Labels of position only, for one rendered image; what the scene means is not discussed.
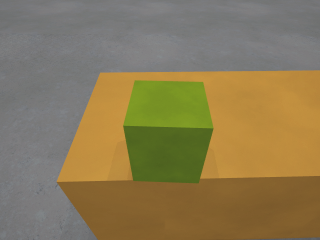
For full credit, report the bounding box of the pedestal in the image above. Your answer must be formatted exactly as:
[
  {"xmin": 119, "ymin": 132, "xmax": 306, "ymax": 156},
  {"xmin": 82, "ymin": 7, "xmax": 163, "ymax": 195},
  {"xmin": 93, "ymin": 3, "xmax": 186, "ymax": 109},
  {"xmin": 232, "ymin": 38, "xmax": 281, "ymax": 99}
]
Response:
[{"xmin": 56, "ymin": 70, "xmax": 320, "ymax": 240}]

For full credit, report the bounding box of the carton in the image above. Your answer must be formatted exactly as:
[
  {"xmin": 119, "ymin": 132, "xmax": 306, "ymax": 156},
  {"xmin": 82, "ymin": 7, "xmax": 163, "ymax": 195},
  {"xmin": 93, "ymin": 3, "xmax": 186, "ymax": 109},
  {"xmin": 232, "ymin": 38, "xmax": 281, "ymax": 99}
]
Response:
[{"xmin": 123, "ymin": 80, "xmax": 214, "ymax": 184}]

